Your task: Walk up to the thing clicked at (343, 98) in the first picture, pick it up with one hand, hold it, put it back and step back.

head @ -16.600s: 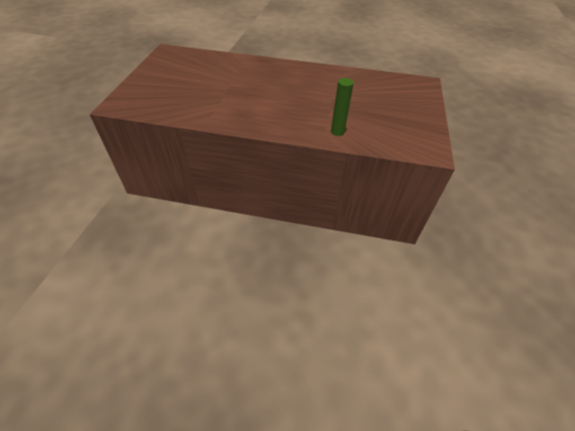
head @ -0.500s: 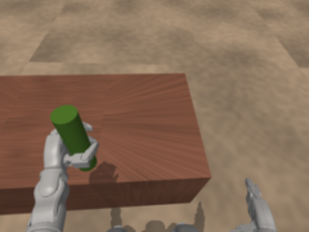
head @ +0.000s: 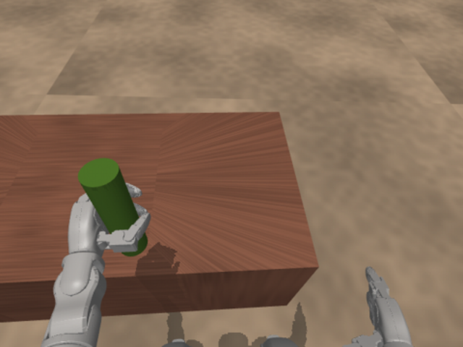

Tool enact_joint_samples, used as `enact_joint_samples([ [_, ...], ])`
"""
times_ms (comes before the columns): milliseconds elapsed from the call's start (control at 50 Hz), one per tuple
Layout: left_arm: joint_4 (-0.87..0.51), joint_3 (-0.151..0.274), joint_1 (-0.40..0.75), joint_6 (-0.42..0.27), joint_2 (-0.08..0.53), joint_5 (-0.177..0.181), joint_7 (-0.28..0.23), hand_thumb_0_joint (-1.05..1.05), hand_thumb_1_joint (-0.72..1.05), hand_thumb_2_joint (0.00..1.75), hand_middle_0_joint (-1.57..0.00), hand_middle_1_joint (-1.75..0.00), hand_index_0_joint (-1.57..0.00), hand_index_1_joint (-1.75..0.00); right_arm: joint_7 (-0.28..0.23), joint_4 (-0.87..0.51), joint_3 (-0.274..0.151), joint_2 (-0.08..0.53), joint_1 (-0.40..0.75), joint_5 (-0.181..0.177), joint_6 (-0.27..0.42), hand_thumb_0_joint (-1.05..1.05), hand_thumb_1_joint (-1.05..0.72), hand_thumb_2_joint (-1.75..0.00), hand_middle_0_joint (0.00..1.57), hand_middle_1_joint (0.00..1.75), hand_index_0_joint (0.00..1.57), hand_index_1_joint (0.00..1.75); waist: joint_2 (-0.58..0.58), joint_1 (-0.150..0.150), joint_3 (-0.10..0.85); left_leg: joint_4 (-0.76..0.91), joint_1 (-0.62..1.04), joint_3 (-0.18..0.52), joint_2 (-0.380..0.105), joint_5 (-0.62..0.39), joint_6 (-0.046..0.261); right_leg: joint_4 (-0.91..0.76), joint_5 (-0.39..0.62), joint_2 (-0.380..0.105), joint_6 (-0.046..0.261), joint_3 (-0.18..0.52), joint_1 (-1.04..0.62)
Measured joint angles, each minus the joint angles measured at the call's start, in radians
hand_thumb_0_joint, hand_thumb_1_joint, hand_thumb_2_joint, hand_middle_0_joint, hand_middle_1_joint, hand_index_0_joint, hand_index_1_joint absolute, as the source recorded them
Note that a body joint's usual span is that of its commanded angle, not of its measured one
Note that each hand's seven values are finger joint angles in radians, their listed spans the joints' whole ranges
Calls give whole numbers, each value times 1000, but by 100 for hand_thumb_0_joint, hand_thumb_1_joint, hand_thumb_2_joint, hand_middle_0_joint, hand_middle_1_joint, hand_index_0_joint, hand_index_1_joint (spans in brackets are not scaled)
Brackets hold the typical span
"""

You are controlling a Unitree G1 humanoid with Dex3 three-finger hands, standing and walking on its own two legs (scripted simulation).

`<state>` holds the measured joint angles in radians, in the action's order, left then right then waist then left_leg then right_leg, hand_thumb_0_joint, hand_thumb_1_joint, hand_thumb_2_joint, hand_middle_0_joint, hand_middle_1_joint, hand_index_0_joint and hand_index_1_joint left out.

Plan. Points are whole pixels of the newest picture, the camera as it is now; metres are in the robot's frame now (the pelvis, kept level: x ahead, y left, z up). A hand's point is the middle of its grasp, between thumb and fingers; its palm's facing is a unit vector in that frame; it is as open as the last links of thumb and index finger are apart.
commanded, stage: hold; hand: left
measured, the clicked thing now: (119, 213) +0.32 +0.17 +0.07
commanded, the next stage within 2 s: crouch in 1.28 s
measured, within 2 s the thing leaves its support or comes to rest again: neither
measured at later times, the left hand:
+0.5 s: hand (128, 221) +0.31 +0.16 +0.05, palm faces +0.09 -1.00 -0.02, open 7.2 cm
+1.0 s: hand (126, 225) +0.31 +0.17 +0.04, palm faces +0.10 -0.99 -0.02, open 7.2 cm
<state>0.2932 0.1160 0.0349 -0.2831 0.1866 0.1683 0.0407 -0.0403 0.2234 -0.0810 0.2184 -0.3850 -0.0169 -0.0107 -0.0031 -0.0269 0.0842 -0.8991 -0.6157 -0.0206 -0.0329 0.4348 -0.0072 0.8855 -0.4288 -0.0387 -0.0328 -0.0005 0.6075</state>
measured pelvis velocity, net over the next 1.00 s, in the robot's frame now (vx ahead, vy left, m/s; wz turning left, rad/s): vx -0.01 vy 0.00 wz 0.00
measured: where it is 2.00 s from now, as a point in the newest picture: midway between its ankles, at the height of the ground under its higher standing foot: outside the picture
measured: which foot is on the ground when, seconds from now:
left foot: down 0.00-1.00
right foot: down 0.00-1.00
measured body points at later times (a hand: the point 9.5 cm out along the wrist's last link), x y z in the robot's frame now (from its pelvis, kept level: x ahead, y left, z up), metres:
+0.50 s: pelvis +0.00 +0.00 +0.00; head +0.04 +0.00 +0.45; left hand +0.30 +0.22 +0.05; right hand +0.16 -0.26 -0.04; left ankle +0.01 +0.12 -0.69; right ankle +0.01 -0.14 -0.69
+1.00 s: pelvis -0.01 +0.00 +0.00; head +0.04 +0.01 +0.45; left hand +0.30 +0.22 +0.04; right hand +0.15 -0.27 -0.04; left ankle +0.01 +0.12 -0.69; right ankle +0.01 -0.14 -0.69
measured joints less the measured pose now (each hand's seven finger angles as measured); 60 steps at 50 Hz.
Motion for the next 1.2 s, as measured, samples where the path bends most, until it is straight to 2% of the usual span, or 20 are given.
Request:
enact_joint_samples([
  [140, 46, 8, 31, 1, 0, -4, 7, 2, -7, 116, -91, -113, -89, -109, 5, 6, -3, 0, 5, 1, 1, -1, 54, -5, 5, 5, 6, 5, -5, -4, -5, 6, 1, -2, 0, -4, -1, -2, 3, 0, 1, 2, 2],
  [300, 39, 19, 8, -18, -3, -4, 9, 2, -7, 116, -91, -113, -89, -109, 10, 3, -8, 2, 0, 3, -4, -1, 54, -5, 5, 5, 6, 5, -5, -7, -11, 3, -3, -1, -3, -3, -3, 1, 1, 3, 3, 1, 6],
  [420, 23, 13, -10, -21, 2, -2, 8, 2, -7, 116, -91, -113, -89, -109, 5, 0, -7, 4, 5, 4, -3, -1, 54, -5, 5, 5, 6, 5, -3, -3, -7, 1, -1, 3, -2, -1, -4, 3, -1, 3, 4, -3, 2],
  [760, 53, 11, 34, -10, -2, -7, 8, 2, -7, 116, -90, -113, -89, -109, 8, 7, -4, 3, -2, 3, -2, -1, 54, -5, 5, 5, 6, 5, -3, -7, -11, 11, 6, -1, -2, -12, -2, -8, 11, 3, 2, 2, -4],
  [980, 76, 25, 18, -37, 0, -6, 10, 2, -7, 115, -90, -113, -89, -109, 11, 20, -14, 4, 15, 7, -1, -1, 54, -5, 5, 5, 6, 5, -6, -6, -13, 3, -6, -2, -2, -10, -1, 0, 10, 3, 2, 4, 9],
  [1200, 36, 3, 6, -32, 5, -3, 8, 2, -7, 115, -90, -113, -89, -109, 5, 6, 0, 5, 8, 6, 13, -1, 54, -5, 5, 5, 6, 5, -3, -1, -8, -2, -5, 6, 0, -6, -1, 0, 5, 1, 1, -5, 2],
])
